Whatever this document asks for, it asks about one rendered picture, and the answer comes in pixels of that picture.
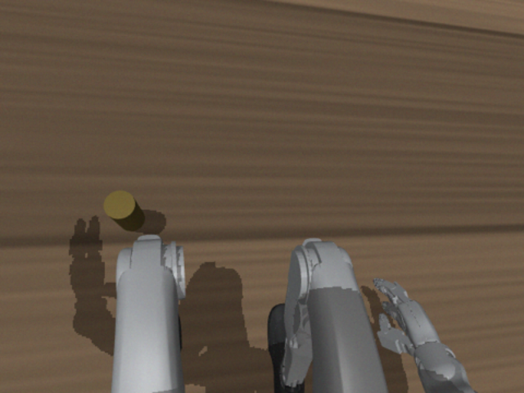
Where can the right robot hand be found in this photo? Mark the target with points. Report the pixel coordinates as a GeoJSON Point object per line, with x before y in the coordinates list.
{"type": "Point", "coordinates": [410, 316]}

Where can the right robot foot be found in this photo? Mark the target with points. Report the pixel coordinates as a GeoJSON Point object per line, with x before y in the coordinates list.
{"type": "Point", "coordinates": [276, 341]}

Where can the right robot arm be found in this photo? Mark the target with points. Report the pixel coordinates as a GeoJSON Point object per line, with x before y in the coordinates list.
{"type": "Point", "coordinates": [439, 370]}

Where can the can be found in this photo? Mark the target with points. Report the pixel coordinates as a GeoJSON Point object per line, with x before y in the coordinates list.
{"type": "Point", "coordinates": [124, 210]}

